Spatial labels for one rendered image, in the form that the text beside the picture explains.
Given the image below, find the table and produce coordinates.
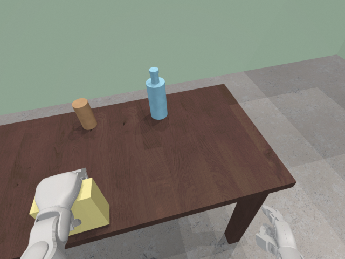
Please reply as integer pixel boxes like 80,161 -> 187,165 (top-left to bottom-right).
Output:
0,84 -> 296,259

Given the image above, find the right robot forearm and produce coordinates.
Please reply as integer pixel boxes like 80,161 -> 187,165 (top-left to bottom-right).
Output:
277,247 -> 304,259

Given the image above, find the robot right hand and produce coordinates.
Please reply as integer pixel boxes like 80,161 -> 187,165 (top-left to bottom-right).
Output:
256,205 -> 298,256

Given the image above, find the left robot forearm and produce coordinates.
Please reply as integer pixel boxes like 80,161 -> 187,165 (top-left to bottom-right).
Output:
20,207 -> 72,259

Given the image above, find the sponge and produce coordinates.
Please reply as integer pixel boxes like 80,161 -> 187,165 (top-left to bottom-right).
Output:
29,178 -> 109,236

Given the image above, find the robot left hand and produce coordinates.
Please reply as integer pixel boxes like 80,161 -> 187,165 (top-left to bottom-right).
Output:
35,168 -> 89,231

